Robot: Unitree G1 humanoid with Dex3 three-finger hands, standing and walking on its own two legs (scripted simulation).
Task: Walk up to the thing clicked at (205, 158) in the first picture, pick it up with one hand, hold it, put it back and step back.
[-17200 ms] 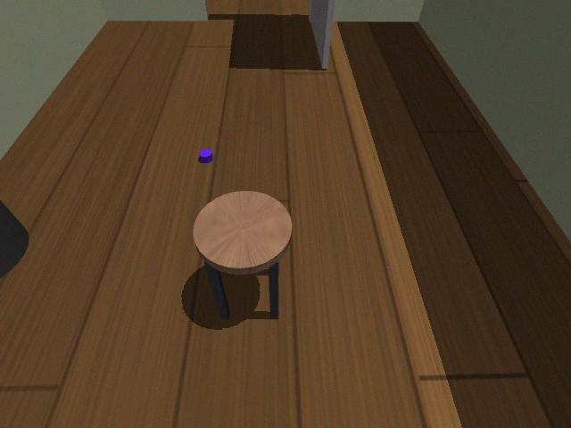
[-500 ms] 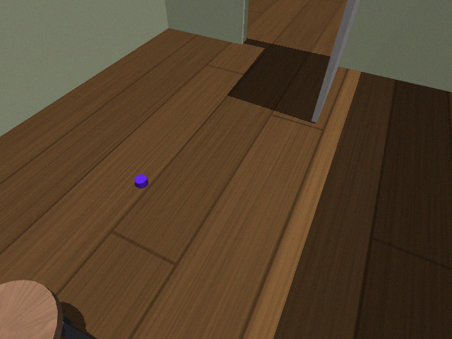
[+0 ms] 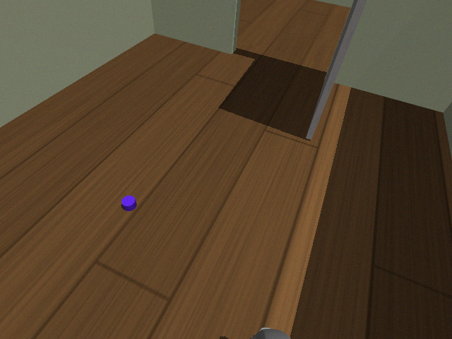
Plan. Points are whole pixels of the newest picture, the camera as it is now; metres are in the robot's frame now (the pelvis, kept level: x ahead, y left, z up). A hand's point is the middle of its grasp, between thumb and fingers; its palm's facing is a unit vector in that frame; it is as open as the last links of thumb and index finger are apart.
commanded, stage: walk up
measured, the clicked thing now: (129, 203) +0.88 +0.47 -0.75
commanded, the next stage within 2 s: none
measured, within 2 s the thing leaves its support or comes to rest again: neither
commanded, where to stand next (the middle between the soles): +1.07 -0.02 m, yaw +1 degrees
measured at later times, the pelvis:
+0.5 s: pelvis +0.25 -0.04 +0.00, yaw +0 degrees
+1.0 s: pelvis +0.49 +0.00 +0.00, yaw -2 degrees
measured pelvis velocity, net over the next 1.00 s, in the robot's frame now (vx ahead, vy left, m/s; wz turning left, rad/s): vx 0.49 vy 0.00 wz -0.03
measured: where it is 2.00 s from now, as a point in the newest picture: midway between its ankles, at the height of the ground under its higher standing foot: (226, 198)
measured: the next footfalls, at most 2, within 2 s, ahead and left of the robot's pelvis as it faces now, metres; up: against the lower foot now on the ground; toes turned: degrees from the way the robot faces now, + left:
right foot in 0.22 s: +0.29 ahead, -0.15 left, +0.00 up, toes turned -5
left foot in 0.66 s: +0.51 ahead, +0.12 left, +0.00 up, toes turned +6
